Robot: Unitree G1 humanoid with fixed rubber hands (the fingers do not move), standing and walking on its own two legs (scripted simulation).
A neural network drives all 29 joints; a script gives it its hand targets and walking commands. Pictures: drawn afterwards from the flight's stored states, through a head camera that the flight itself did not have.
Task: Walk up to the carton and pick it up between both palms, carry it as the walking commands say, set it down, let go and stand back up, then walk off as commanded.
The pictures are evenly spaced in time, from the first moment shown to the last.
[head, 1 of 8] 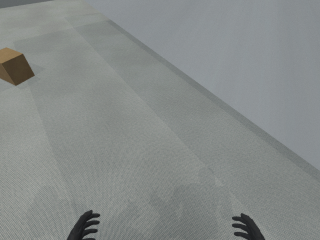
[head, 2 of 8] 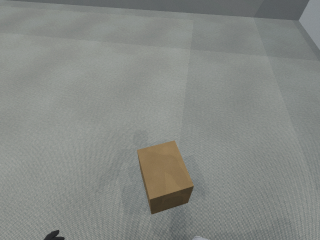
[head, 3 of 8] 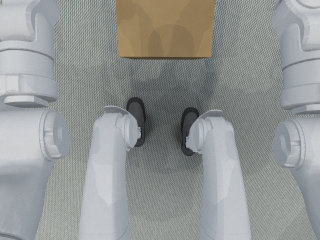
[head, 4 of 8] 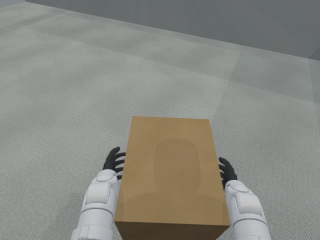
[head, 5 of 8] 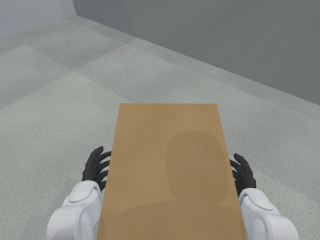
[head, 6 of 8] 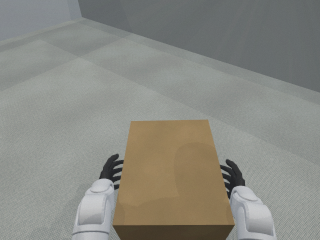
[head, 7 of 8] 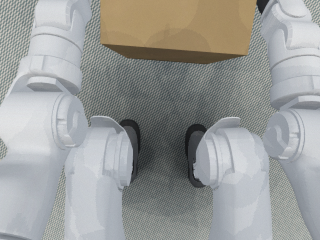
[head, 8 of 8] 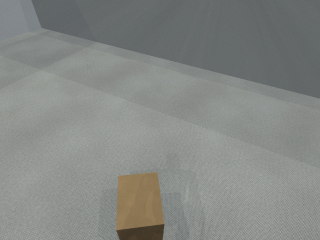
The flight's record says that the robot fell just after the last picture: no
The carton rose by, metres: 0.67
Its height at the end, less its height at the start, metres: +0.00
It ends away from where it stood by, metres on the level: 1.55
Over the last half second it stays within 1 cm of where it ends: yes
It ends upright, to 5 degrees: yes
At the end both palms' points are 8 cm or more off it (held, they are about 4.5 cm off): yes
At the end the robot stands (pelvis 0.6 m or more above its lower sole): yes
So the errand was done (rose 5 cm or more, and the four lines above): yes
